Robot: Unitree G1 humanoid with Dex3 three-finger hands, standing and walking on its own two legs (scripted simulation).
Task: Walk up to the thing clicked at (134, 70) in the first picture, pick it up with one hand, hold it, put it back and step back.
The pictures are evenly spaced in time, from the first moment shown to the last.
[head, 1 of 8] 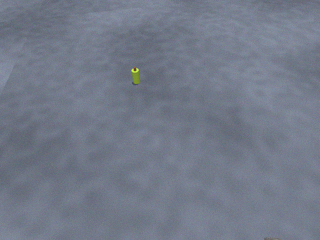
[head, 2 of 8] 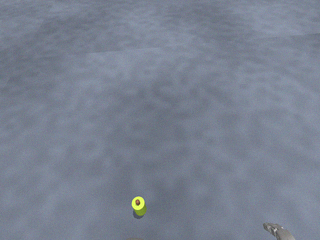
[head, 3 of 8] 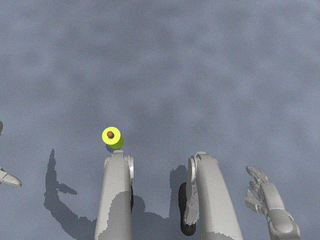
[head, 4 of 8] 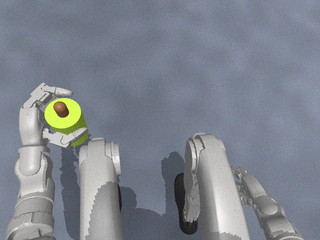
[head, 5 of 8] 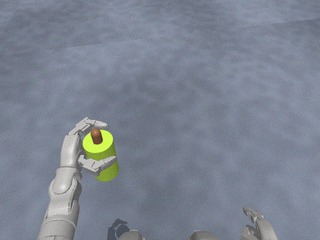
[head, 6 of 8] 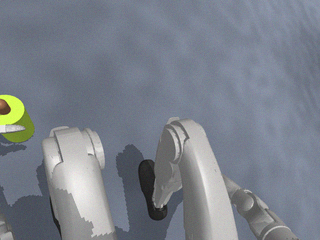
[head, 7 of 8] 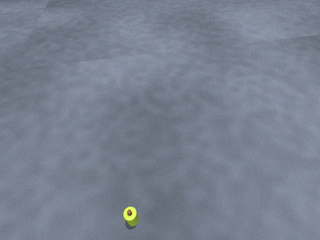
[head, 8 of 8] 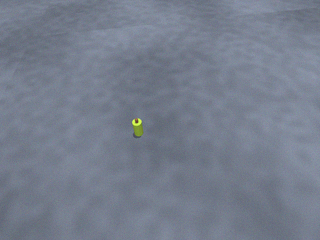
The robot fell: no
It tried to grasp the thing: yes
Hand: left
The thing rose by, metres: 0.67
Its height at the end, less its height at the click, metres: +0.00
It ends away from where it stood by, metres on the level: 0.04
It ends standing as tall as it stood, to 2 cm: yes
